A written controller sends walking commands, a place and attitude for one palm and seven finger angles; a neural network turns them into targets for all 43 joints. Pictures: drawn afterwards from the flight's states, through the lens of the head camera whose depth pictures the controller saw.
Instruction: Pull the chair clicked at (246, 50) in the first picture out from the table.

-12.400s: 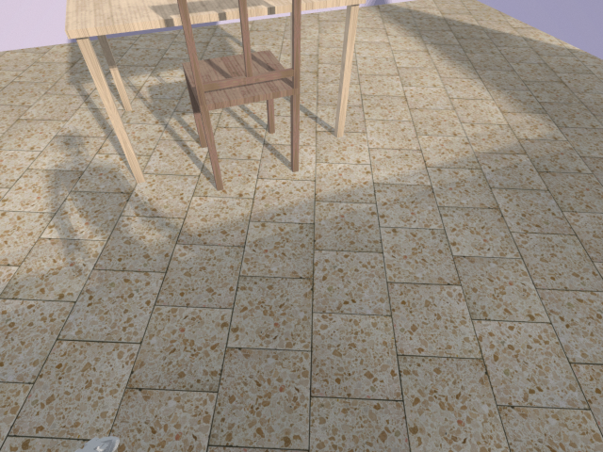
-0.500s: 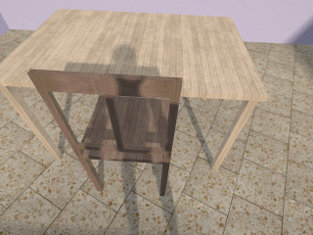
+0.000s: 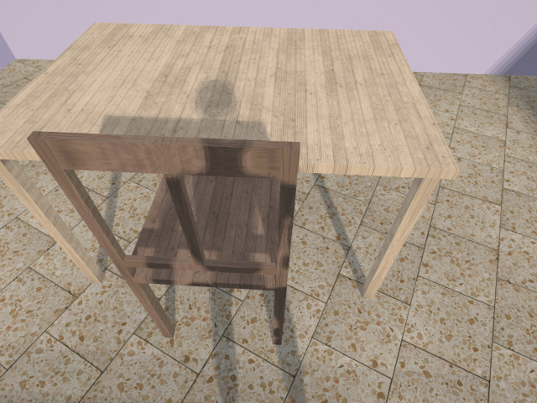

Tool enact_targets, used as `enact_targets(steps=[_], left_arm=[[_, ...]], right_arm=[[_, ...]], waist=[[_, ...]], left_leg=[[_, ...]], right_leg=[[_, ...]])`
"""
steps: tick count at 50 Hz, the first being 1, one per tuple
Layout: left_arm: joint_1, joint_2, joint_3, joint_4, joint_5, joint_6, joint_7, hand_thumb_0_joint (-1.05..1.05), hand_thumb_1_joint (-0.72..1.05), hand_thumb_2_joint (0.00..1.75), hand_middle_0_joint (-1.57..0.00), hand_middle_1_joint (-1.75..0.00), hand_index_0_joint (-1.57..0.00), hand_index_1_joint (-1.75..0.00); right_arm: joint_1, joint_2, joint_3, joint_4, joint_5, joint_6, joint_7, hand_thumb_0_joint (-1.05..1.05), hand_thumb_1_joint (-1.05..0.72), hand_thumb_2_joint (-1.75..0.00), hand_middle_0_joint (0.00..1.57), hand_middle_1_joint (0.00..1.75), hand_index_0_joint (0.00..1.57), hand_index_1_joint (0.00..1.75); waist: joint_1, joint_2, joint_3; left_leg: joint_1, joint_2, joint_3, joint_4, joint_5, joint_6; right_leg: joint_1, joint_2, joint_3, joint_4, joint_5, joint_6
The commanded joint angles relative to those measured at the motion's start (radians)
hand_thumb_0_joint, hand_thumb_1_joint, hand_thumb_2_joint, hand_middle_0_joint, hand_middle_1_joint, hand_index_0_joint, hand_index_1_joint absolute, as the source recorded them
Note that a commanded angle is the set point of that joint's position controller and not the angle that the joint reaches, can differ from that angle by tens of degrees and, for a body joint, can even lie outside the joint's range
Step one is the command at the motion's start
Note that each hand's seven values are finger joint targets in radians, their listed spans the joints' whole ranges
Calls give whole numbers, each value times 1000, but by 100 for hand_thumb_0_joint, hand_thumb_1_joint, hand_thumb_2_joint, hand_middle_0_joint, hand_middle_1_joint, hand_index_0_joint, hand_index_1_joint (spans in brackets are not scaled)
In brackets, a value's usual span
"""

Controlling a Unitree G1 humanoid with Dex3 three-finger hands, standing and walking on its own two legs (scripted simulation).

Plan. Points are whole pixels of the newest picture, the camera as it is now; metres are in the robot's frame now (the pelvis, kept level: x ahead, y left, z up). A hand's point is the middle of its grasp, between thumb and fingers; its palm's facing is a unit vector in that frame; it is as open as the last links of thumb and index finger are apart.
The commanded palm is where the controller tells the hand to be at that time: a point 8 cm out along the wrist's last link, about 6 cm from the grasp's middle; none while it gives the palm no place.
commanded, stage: come to a stop and stand still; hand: left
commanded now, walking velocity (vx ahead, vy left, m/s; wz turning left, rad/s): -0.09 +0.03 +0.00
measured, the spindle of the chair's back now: (188, 224) +0.46 +0.19 -0.07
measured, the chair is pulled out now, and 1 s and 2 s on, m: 0.00 0.00 0.00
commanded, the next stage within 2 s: look again from close up in 0.84 s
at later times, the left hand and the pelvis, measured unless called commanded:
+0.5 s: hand out of the picture +0.07 +0.18 -0.16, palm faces +0.03 -0.97 -0.26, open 7.4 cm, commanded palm none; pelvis +0.00 -0.01 +0.00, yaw +0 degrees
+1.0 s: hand out of the picture -0.03 +0.16 -0.17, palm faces +0.01 -0.98 -0.20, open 7.4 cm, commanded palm none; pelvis -0.02 -0.01 +0.01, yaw +0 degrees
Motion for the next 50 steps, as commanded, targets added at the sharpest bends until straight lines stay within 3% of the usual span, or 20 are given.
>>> enact_targets(steps=[1, 2, 3, 4, 5, 7, 9, 15, 19, 21, 27, 43, 50], left_arm=[[48, 153, 13, -47, -11, -37, 11, 0, 90, 90, -20, -30, -20, -30], [25, 135, 8, -50, -13, -38, 9, 0, 90, 90, -20, -30, -20, -30], [28, 120, 5, -45, -14, -42, 9, 0, 90, 90, -20, -30, -20, -30], [42, 119, 2, -40, -20, -43, 12, 0, 90, 90, -20, -30, -20, -30], [36, 131, 6, -45, -22, -43, 14, 0, 90, 90, -20, -30, -20, -30], [37, 142, 15, -59, -24, -36, 21, 0, 90, 90, -20, -30, -20, -30], [25, 154, 23, -84, -21, -22, 25, 0, 90, 90, -20, -30, -20, -30], [-25, 183, 39, -152, -15, 6, 26, 0, 90, 90, -20, -30, -20, -30], [-65, 189, 38, -187, -12, 13, 21, 0, 90, 90, -20, -30, -20, -30], [-82, 189, 34, -195, -13, 16, 18, 0, 90, 90, -20, -30, -20, -30], [-105, 194, 24, -194, -12, 17, 8, 0, 90, 90, -20, -30, -20, -30], [-43, 160, 12, -96, -16, 1, 2, 0, 90, 90, -20, -30, -20, -30], [-11, 134, 5, -55, -16, 0, 4, 0, 90, 90, -20, -30, -20, -30]], right_arm=[[1, -76, 6, -130, -11, -39, 7, 0, -90, -90, 20, 30, 20, 30], [29, -70, 11, -119, -8, -46, 4, 0, -90, -90, 20, 30, 20, 30], [48, -73, 12, -106, -6, -55, -2, 0, -90, -90, 20, 30, 20, 30], [65, -84, 13, -98, -3, -58, -10, 0, -90, -90, 20, 30, 20, 30], [64, -94, 7, -102, 0, -56, -15, 0, -90, -90, 20, 30, 20, 30], [56, -117, -5, -117, 5, -46, -19, 0, -90, -90, 20, 30, 20, 30], [38, -119, -16, -135, 6, -33, -20, 0, -90, -90, 20, 30, 20, 30], [-16, -128, -30, -171, -3, -12, -15, 0, -90, -90, 20, 30, 20, 30], [-45, -138, -30, -187, -5, -11, -11, 0, -90, -90, 20, 30, 20, 30], [-66, -139, -25, -185, -6, -15, -8, 0, -90, -90, 20, 30, 20, 30], [-84, -148, -12, -168, -4, -19, 0, 0, -90, -90, 20, 30, 20, 30], [-10, -128, 8, -58, 2, -39, -4, 0, -90, -90, 20, 30, 20, 30], [16, -103, 11, -23, 5, -37, -8, 0, -90, -90, 20, 30, 20, 30]], waist=[[0, -13, -3], [-12, 26, -7], [-12, 58, -33], [-8, 55, -70], [-5, 15, -60], [-4, -31, -73], [-2, -39, -66], [5, -41, -49], [5, -42, -52], [11, -13, -33], [12, -21, 21], [12, -5, 14], [12, -10, 52]], left_leg=[[-106, 82, -110, 7, 25, -39], [-78, 104, -133, 0, 148, -31], [-38, 127, -142, 9, 352, -28], [-6, 141, -141, 24, 513, -29], [-1, 144, -140, 36, 580, -30], [9, 144, -127, 40, 557, -36], [6, 140, -116, 33, 505, -39], [-5, 137, -112, 33, 448, -40], [-2, 142, -119, 9, 390, -38], [-18, 145, -126, -25, 346, -34], [-51, 145, -139, -106, 176, -33], [-33, 148, -142, -163, 149, -30], [-47, 148, -145, -178, 107, -27]], right_leg=[[-10, -97, 131, -87, 49, -112], [-15, -79, 101, -51, 163, -110], [14, -66, 70, -11, 346, -104], [56, -67, 56, 0, 458, -99], [61, -72, 54, 12, 542, -98], [82, -91, 61, 29, 635, -99], [79, -103, 69, 43, 656, -99], [34, -107, 88, 42, 537, -109], [17, -92, 89, 18, 423, -96], [14, -78, 79, -5, 342, -84], [4, -62, 84, -84, 174, -67], [45, -60, 62, -131, 151, -62], [29, -54, 56, -144, 120, -62]])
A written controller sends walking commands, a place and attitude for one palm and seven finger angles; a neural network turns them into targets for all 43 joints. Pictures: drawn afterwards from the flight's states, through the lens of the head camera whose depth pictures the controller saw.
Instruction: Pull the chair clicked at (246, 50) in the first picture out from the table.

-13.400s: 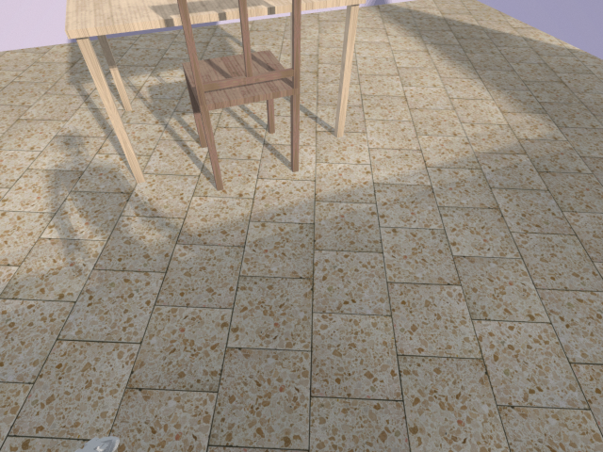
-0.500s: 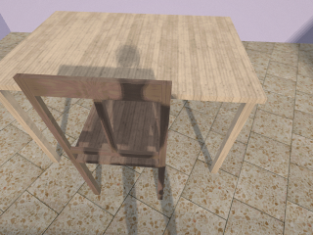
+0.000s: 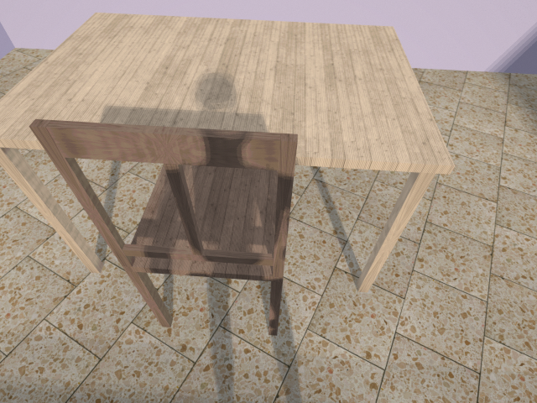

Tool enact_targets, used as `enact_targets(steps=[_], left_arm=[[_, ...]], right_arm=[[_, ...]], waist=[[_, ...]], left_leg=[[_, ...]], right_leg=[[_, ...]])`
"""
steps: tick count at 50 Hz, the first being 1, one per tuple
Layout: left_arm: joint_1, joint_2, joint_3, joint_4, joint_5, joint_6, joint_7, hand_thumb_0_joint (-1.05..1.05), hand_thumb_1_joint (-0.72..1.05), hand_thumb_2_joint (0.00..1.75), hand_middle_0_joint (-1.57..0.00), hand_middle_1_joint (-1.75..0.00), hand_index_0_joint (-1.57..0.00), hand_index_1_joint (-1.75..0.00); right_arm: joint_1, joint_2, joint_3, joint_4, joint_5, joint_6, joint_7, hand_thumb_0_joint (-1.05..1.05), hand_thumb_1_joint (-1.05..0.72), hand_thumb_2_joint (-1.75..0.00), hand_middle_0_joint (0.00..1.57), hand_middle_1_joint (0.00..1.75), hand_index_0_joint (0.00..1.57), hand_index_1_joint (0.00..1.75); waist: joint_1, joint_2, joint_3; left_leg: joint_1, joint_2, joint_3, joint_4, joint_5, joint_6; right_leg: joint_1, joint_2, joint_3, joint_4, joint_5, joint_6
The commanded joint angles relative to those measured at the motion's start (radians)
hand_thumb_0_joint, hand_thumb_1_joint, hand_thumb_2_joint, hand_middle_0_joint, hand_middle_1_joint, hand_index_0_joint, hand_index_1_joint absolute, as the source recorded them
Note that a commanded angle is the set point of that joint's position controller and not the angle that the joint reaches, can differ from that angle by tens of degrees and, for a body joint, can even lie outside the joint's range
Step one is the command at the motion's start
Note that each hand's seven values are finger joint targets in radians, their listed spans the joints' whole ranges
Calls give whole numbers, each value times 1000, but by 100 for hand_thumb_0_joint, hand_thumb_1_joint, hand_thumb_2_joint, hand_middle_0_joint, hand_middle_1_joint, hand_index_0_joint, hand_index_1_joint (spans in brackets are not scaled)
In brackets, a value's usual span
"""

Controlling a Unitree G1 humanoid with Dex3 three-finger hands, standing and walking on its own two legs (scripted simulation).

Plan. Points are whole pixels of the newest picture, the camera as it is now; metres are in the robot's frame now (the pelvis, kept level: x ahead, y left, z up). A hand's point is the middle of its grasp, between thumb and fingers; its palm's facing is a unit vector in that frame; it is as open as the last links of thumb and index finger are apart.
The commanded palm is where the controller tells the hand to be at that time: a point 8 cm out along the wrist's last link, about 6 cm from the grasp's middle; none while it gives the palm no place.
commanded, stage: look again from close up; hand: left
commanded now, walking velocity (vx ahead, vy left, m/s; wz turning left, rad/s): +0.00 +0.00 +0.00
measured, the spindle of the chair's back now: (187, 213) +0.48 +0.20 -0.07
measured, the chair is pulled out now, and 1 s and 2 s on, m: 0.00 0.00 0.00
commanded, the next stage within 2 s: raise the hand toward the chair's back in 0.66 s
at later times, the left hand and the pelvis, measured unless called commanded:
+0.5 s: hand out of the picture +0.00 +0.16 -0.18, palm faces +0.03 -0.99 -0.16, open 7.3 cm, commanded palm none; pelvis +0.01 +0.00 +0.00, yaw +0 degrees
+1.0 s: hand (159, 335) +0.22 +0.18 -0.02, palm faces +0.15 -0.99 -0.02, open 7.8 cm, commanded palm +0.13 +0.22 -0.07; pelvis +0.00 +0.00 -0.03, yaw +3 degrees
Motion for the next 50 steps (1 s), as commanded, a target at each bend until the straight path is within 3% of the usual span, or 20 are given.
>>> enact_targets(steps=[1, 15, 37, 38, 39, 40, 41, 42, 43, 44, 45, 47, 48, 49, 50], left_arm=[[48, 90, 15, -27, 2, -18, 11, 0, 90, 90, -20, -30, -20, -30], [81, 59, 14, -9, 3, -22, 14, 0, 90, 90, -20, -30, -20, -30], [72, 56, 20, -5, 0, -19, 15, 0, 90, 90, -20, -30, -20, -30], [120, 101, 16, 31, 16, -31, 49, 0, 90, 90, -20, -30, -20, -30], [-603, 323, 141, -1515, -185, -231, 36, 0, 88, 89, -20, -30, -20, -30], [-453, 389, 217, -1451, -140, -204, 87, 0, 85, 88, -20, -29, -20, -29], [15, 42, -7, -1163, -124, -65, 81, 0, 83, 87, -19, -29, -19, -29], [64, -99, -82, -1052, -168, -16, 73, 0, 81, 86, -19, -29, -19, -29], [-38, -55, -51, -1123, -181, -60, 59, 0, 78, 85, -19, -28, -19, -28], [-41, 2, 4, -1109, -166, -114, 40, 0, 76, 84, -19, -28, -19, -28], [45, -13, 24, -1036, -168, -161, 7, 0, 74, 83, -18, -27, -18, -27], [266, -100, 14, -895, -200, -292, -98, 0, 69, 81, -18, -27, -18, -27], [331, -97, 39, -887, -223, -368, -162, 0, 67, 80, -18, -26, -18, -26], [372, -48, 101, -884, -244, -447, -227, 0, 64, 79, -17, -26, -17, -26], [404, 43, 196, -836, -248, -514, -292, 0, 62, 78, -17, -26, -17, -26]], right_arm=[[44, -92, -16, -25, -3, -22, -3, 0, -90, -90, 20, 30, 20, 30], [62, -60, -17, -10, -2, -28, -10, 0, -90, -90, 20, 30, 20, 30], [69, -63, -17, -9, -5, -33, -18, 0, -90, -90, 20, 30, 20, 30], [-14, -129, -26, -91, 6, -33, -9, 0, -90, -90, 20, 30, 20, 30], [18, -292, -45, -444, 46, -174, -48, 0, -90, -90, 20, 30, 20, 30], [-69, -201, -15, -384, 43, -251, -83, 0, -90, -90, 20, 30, 20, 30], [-61, -166, -24, -421, 33, -307, -67, 0, -90, -90, 20, 30, 20, 30], [-44, -176, -29, -384, 50, -323, -61, 0, -90, -90, 20, 30, 20, 30], [-47, -220, -55, -434, 42, -338, -55, 0, -90, -90, 20, 30, 20, 30], [-41, -244, -70, -457, 23, -346, -46, 0, -90, -90, 20, 30, 20, 30], [-44, -243, -77, -495, 15, -349, -32, 0, -90, -90, 20, 30, 20, 30], [-88, -233, -92, -567, 8, -348, -8, 0, -90, -90, 20, 30, 20, 30], [-106, -231, -102, -603, 8, -345, 7, 0, -90, -90, 20, 30, 20, 30], [-122, -233, -112, -636, 7, -339, 21, 0, -90, -90, 20, 30, 20, 30], [-130, -238, -121, -660, 12, -324, 41, 0, -90, -90, 20, 30, 20, 30]], waist=[[9, 4, 21], [9, -7, 16], [8, 13, 10], [32, -17, 1], [-80, 152, -499], [-33, 216, -444], [-22, 190, -307], [-41, 76, -151], [-56, 60, -70], [-69, 5, -83], [-56, -72, -84], [4, -258, -110], [29, -277, -142], [54, -248, -180], [78, -141, -185]], left_leg=[[-65, 132, -133, -120, 42, -11], [-51, 132, -131, -106, 115, -6], [-24, 135, -133, -106, 224, -9], [-80, 166, -114, 88, 448, -35], [177, 61, -140, 1, 525, -72], [208, 104, -88, -13, 504, -77], [96, 118, -128, -43, 528, -93], [-13, 94, -146, -16, 432, -87], [-93, 86, -163, 47, 307, -72], [-164, 65, -166, 117, 200, -70], [-240, 48, -157, 169, 136, -68], [-392, 47, -141, 275, 55, -72], [-460, 36, -124, 325, 23, -76], [-515, 23, -105, 371, 19, -84], [-548, 13, -93, 406, 28, -98]], right_leg=[[-2, -71, 71, -75, 55, -49], [-2, -70, 62, -64, 110, -45], [20, -71, 56, -53, 162, -45], [8, -108, 62, -21, 428, -35], [78, 5, -29, 52, 341, -41], [6, 28, -20, 121, 96, -41], [-122, 33, -80, 160, -67, -44], [-174, 20, -87, 169, -72, -31], [-211, 15, -95, 137, -56, -26], [-249, 22, -107, 122, -33, -32], [-274, 25, -124, 139, -34, -38], [-378, 35, -141, 252, -111, -45], [-408, 33, -132, 302, -127, -48], [-408, 30, -112, 349, -105, -57], [-406, 23, -89, 395, -75, -74]])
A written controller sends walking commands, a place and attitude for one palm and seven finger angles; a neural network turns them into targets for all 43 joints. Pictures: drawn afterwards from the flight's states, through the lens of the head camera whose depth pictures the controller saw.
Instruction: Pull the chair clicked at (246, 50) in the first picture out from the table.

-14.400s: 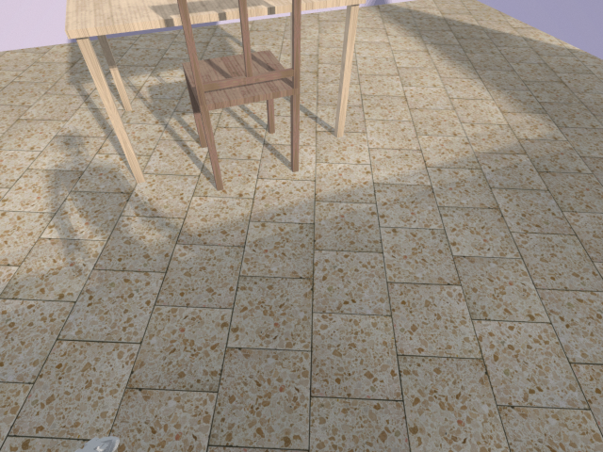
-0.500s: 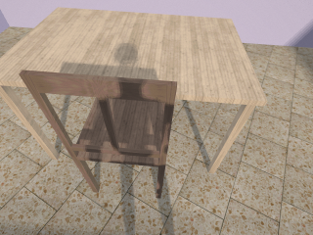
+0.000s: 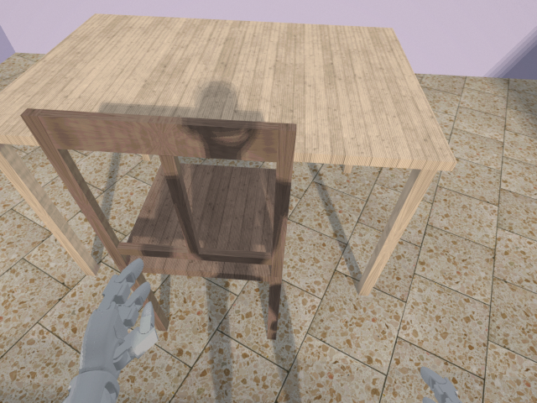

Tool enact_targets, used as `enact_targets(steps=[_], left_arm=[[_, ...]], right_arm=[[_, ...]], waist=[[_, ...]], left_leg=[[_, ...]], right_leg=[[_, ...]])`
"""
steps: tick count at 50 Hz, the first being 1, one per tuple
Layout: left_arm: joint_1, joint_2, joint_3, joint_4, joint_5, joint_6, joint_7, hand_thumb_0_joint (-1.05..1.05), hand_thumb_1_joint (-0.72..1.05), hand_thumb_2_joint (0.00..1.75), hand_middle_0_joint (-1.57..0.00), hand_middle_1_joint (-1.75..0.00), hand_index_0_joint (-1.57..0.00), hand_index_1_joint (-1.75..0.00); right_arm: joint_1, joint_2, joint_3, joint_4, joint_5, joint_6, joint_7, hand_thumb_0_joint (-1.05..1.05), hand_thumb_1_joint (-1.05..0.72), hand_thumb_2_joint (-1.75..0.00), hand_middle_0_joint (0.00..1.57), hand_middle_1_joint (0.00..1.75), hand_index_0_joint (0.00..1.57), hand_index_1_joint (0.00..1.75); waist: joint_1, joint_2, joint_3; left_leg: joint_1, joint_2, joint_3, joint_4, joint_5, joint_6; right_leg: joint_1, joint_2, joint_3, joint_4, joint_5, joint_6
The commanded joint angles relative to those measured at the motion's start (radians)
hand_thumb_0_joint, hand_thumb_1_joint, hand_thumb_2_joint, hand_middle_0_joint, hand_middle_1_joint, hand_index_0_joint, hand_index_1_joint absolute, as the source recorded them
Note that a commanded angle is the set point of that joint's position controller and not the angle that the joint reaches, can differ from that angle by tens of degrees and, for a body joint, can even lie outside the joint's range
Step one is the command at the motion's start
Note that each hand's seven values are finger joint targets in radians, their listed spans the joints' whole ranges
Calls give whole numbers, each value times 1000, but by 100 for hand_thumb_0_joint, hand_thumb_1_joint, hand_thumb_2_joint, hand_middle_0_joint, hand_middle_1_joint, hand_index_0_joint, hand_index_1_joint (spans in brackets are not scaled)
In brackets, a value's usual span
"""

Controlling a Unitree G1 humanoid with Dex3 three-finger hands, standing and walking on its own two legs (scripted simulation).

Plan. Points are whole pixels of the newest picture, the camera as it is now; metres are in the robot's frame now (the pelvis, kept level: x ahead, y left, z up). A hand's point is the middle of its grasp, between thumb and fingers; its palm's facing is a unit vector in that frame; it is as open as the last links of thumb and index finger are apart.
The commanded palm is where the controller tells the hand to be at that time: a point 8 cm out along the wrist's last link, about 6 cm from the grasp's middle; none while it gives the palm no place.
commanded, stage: raise the hand toward the chair's back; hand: left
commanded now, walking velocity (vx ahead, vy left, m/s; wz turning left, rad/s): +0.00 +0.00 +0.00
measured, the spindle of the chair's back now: (183, 209) +0.49 +0.18 -0.04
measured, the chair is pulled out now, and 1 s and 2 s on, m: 0.00 0.00 0.00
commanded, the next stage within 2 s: aim the fingers beside a spindle in 1.86 s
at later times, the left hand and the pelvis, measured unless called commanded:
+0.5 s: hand (163, 371) +0.19 +0.16 -0.04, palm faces -0.11 -0.99 -0.02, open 12.0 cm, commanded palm +0.16 +0.22 -0.03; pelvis -0.04 -0.04 -0.08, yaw +1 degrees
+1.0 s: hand (141, 359) +0.20 +0.19 -0.02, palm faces -0.07 -1.00 -0.04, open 16.1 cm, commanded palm +0.18 +0.25 -0.01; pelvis -0.02 -0.01 -0.06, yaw +1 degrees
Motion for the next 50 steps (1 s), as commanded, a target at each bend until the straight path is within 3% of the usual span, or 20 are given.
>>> enact_targets(steps=[1, 2, 3, 6, 9, 10, 14, 16, 20, 23, 25, 27, 29, 30, 34, 35, 37, 41, 45, 50], left_arm=[[302, 67, 104, 47, -45, -306, -270, 0, 60, 77, -17, -25, -17, -25], [282, 131, 168, 36, -39, -349, -301, 0, 57, 76, -17, -25, -17, -25], [280, 149, 193, 19, -41, -352, -317, 0, 55, 75, -16, -25, -16, -25], [132, 179, 202, -233, -96, -312, -304, 0, 48, 72, -16, -23, -16, -23], [20, 168, 171, -460, -101, -322, -253, 0, 41, 69, -15, -22, -15, -22], [-54, 171, 143, -522, -105, -330, -255, 0, 39, 68, -15, -22, -15, -22], [-109, 169, 77, -453, -93, -328, -314, 0, 29, 64, -14, -20, -14, -20], [-132, 207, 97, -384, -111, -275, -371, 0, 25, 62, -13, -20, -13, -20], [-25, 255, 207, -284, -149, -127, -400, 0, 15, 58, -13, -18, -13, -18], [5, 245, 255, -338, -168, -88, -365, 0, 8, 55, -12, -17, -12, -17], [31, 242, 270, -301, -164, -88, -333, 0, 4, 53, -11, -16, -11, -16], [25, 218, 240, -322, -148, -118, -313, 0, -1, 51, -11, -16, -11, -16], [18, 191, 203, -300, -132, -146, -298, 0, -6, 49, -10, -15, -10, -15], [2, 205, 199, -290, -128, -158, -306, 0, -8, 48, -10, -15, -10, -15], [-6, 206, 190, -303, -129, -195, -313, 0, -17, 44, -9, -13, -9, -13], [-12, 236, 217, -292, -130, -196, -314, 0, -20, 43, -9, -13, -9, -13], [-6, 217, 206, -326, -132, -207, -311, 0, -24, 41, -9, -12, -9, -12], [-14, 225, 202, -367, -125, -208, -298, 0, -34, 37, -8, -11, -8, -11], [-25, 216, 175, -356, -110, -181, -294, 0, -43, 33, -7, -9, -7, -9], [-41, 227, 187, -345, -104, -147, -293, 0, -50, 30, -6, -8, -6, -8]], right_arm=[[-156, -134, -70, -288, -5, -39, 59, 0, -90, -90, 20, 30, 20, 30], [-170, -129, -78, -318, 0, -30, 63, 0, -90, -90, 20, 30, 20, 30], [-177, -124, -78, -346, 5, -16, 62, 0, -90, -90, 20, 30, 20, 30], [-192, -120, -68, -437, 12, 25, 48, 0, -90, -90, 20, 30, 20, 30], [-136, -102, -61, -438, 9, 29, 23, 0, -90, -90, 20, 30, 20, 30], [-116, -107, -53, -430, 4, 29, 14, 0, -90, -90, 20, 30, 20, 30], [-108, -117, -32, -371, 15, 7, -22, 0, -90, -90, 20, 30, 20, 30], [-106, -126, -22, -355, 24, -1, -36, 0, -90, -90, 20, 30, 20, 30], [-128, -117, -24, -362, 39, 0, -47, 0, -90, -90, 20, 30, 20, 30], [-143, -90, -24, -372, 36, 9, -44, 0, -90, -90, 20, 30, 20, 30], [-153, -79, -25, -366, 31, 14, -42, 0, -90, -90, 20, 30, 20, 30], [-141, -77, -27, -360, 27, 10, -38, 0, -90, -90, 20, 30, 20, 30], [-135, -83, -30, -351, 27, 5, -36, 0, -90, -90, 20, 30, 20, 30], [-134, -89, -30, -356, 25, 3, -36, 0, -90, -90, 20, 30, 20, 30], [-104, -100, -35, -352, 30, -8, -38, 0, -90, -90, 20, 30, 20, 30], [-100, -107, -37, -351, 28, -4, -39, 0, -90, -90, 20, 30, 20, 30], [-95, -107, -39, -354, 28, -4, -38, 0, -90, -90, 20, 30, 20, 30], [-85, -112, -35, -359, 23, 2, -34, 0, -90, -90, 20, 30, 20, 30], [-83, -120, -31, -369, 23, 16, -27, 0, -90, -90, 20, 30, 20, 30], [-80, -127, -22, -385, 23, 32, -28, 0, -90, -90, 20, 30, 20, 30]], waist=[[109, -83, -36], [121, -72, -76], [134, -64, -103], [132, 77, -193], [69, 125, -270], [27, 76, -279], [-31, 47, -207], [-25, 45, -208], [40, 4, -308], [71, -32, -361], [81, -59, -325], [71, -33, -296], [52, -54, -246], [58, -23, -221], [44, -2, -239], [53, -7, -241], [52, 15, -270], [52, 64, -290], [40, 102, -245], [35, 82, -236]], left_leg=[[-236, 9, -52, 106, 170, -90], [-293, 7, -39, 150, 162, -76], [-336, 4, -31, 171, 142, -67], [-363, -4, -21, 219, 56, -50], [-305, 20, -53, 278, 100, -31], [-326, 26, -64, 316, 98, -24], [-425, 37, -78, 386, 3, -13], [-449, 39, -81, 394, -16, -10], [-457, 30, -73, 367, 31, -11], [-448, 25, -74, 335, 85, -15], [-456, 28, -80, 320, 96, -20], [-445, 28, -76, 302, 89, -21], [-442, 28, -79, 289, 56, -19], [-437, 29, -84, 284, 55, -19], [-397, 26, -81, 264, 45, -16], [-390, 29, -87, 262, 59, -18], [-351, 29, -87, 245, 77, -18], [-296, 31, -97, 229, 141, -23], [-270, 36, -113, 215, 150, -32], [-251, 40, -126, 196, 135, -39]], right_leg=[[-114, 42, -40, 122, 95, -72], [-129, 39, -18, 166, 104, -70], [-144, 41, -8, 200, 89, -67], [-166, 40, 50, 213, -24, -61], [-210, 54, 47, 225, 35, -53], [-231, 59, 62, 231, 38, -45], [-298, 55, 101, 179, -117, -37], [-290, 55, 107, 170, -152, -37], [-152, 41, 129, 137, -142, -24], [-65, 22, 128, 130, -60, -12], [-68, 27, 112, 140, -35, -15], [-102, 28, 94, 145, -45, -19], [-157, 33, 77, 138, -100, -19], [-177, 41, 69, 150, -110, -31], [-195, 41, 54, 150, -103, -30], [-196, 50, 37, 170, -87, -39], [-194, 52, 19, 178, -45, -37], [-203, 61, -13, 207, 37, -44], [-248, 70, -35, 216, 33, -49], [-256, 76, -46, 202, 20, -47]])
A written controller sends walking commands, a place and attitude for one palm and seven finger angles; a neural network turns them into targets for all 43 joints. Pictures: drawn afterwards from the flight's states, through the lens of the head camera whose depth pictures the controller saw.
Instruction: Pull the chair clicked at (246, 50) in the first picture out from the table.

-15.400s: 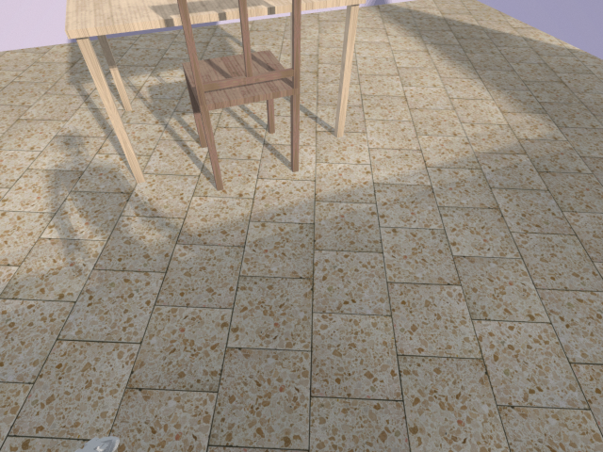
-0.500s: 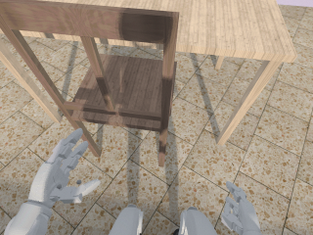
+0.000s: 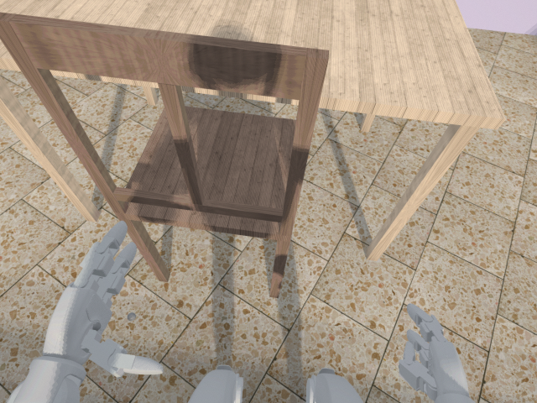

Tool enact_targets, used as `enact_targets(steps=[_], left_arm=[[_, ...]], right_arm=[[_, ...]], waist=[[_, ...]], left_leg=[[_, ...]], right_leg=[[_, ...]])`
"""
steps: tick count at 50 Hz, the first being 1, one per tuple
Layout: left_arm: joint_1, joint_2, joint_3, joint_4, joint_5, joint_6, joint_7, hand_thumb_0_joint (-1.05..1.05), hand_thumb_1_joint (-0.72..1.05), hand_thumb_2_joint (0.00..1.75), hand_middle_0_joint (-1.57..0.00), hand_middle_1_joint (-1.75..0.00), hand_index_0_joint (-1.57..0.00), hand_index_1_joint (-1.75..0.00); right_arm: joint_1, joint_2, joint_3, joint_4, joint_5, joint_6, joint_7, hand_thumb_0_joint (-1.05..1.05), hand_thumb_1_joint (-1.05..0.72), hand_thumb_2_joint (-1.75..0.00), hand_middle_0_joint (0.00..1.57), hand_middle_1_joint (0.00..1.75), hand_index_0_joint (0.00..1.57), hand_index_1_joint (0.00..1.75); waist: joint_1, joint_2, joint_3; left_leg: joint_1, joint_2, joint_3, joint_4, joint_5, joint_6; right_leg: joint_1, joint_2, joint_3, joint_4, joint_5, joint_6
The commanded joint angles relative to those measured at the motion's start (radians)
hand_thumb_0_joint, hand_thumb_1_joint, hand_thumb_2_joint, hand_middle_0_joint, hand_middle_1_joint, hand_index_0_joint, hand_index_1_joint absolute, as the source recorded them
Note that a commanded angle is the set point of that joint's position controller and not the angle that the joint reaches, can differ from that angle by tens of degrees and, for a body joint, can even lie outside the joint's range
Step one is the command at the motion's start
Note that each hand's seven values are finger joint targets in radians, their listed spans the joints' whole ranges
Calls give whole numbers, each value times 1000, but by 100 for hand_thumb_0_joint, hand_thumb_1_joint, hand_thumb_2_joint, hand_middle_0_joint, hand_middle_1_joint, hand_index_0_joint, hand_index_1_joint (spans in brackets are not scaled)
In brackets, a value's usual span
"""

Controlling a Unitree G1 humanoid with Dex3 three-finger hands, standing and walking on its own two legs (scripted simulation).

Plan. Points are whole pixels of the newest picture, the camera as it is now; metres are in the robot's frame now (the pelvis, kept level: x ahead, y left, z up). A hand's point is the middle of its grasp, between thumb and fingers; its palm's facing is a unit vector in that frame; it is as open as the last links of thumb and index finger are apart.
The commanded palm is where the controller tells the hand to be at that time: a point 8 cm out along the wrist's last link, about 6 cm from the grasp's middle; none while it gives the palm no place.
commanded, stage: raise the hand toward the chair's back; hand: left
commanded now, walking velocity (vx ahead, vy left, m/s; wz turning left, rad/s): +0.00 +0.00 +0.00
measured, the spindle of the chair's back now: (186, 153) +0.52 +0.18 +0.02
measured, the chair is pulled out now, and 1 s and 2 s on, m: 0.00 0.00 0.00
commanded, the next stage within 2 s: aim the fingers beside a spindle in 0.86 s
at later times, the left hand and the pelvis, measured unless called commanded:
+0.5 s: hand (119, 291) +0.25 +0.21 +0.05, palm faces -0.08 -1.00 -0.05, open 16.9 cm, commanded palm +0.23 +0.27 +0.06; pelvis +0.01 +0.01 +0.01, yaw +0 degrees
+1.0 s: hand (132, 297) +0.24 +0.19 +0.05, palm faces -0.07 -1.00 -0.06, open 16.9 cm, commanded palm +0.23 +0.25 +0.05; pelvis +0.01 -0.01 +0.01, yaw +0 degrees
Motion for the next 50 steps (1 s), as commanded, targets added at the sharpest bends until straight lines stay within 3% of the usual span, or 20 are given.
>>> enact_targets(steps=[1, 3, 13, 15, 17, 21, 24, 29, 37, 50], left_arm=[[-73, 141, 84, -218, -14, -38, 4, 0, -50, 30, -6, -8, -6, -8], [-74, 130, 84, -201, -20, -31, 2, 0, -50, 30, -6, -8, -6, -8], [-117, 161, 110, -194, -26, -15, -14, 0, -50, 30, -6, -8, -6, -8], [-116, 175, 129, -176, -28, -12, -12, 0, -50, 30, -6, -8, -6, -8], [-131, 179, 129, -190, -31, -17, -12, 0, -50, 30, -6, -8, -6, -8], [-105, 160, 121, -147, -34, -17, -11, 0, -50, 30, -6, -8, -6, -8], [-112, 168, 120, -166, -32, -27, -8, 0, -50, 30, -6, -8, -6, -8], [-113, 171, 127, -143, -29, -40, 5, 0, -50, 30, -6, -8, -6, -8], [-129, 171, 124, -144, -30, -65, 2, 0, -50, 30, -6, -8, -6, -8], [-186, 189, 135, -95, -33, -66, -8, 0, -50, 30, -6, -8, -6, -8]], right_arm=[[9, -145, -48, -150, -3, -40, -6, 0, -90, -90, 20, 30, 20, 30], [8, -142, -44, -149, -3, -38, -5, 0, -90, -90, 20, 30, 20, 30], [16, -153, -37, -140, -3, -43, -5, 0, -90, -90, 20, 30, 20, 30], [13, -156, -39, -135, -2, -44, -6, 0, -90, -90, 20, 30, 20, 30], [17, -155, -37, -133, -2, -46, -5, 0, -90, -90, 20, 30, 20, 30], [21, -156, -40, -129, 0, -47, -2, 0, -90, -90, 20, 30, 20, 30], [22, -159, -44, -126, -1, -52, 1, 0, -90, -90, 20, 30, 20, 30], [20, -158, -45, -125, -1, -51, 3, 0, -90, -90, 20, 30, 20, 30], [16, -155, -43, -119, -1, -54, 1, 0, -90, -90, 20, 30, 20, 30], [9, -152, -36, -105, -2, -54, -12, 0, -90, -90, 20, 30, 20, 30]], waist=[[-3, 64, -228], [-5, 46, -218], [-5, 75, -251], [-6, 46, -249], [-2, 86, -256], [-5, 53, -241], [-3, 74, -250], [-7, 56, -222], [-9, 54, -237], [-22, 20, -210]], left_leg=[[195, -3, -68, -225, 314, -30], [193, -4, -69, -227, 306, -33], [230, 0, -76, -236, 384, -43], [223, 3, -78, -236, 387, -40], [237, 2, -76, -246, 404, -46], [230, 2, -75, -254, 404, -42], [242, 3, -72, -256, 412, -46], [216, 0, -64, -258, 367, -39], [203, -4, -51, -248, 341, -27], [145, -11, -38, -223, 276, -12]], right_leg=[[135, 44, 8, -138, 159, -25], [141, 44, 6, -147, 158, -23], [159, 41, 2, -153, 194, -23], [163, 44, 0, -154, 195, -22], [175, 40, 2, -159, 201, -23], [182, 41, -1, -169, 202, -21], [185, 37, 1, -171, 206, -22], [184, 36, 6, -179, 189, -21], [207, 32, 20, -185, 194, -20], [216, 28, 48, -206, 159, -16]])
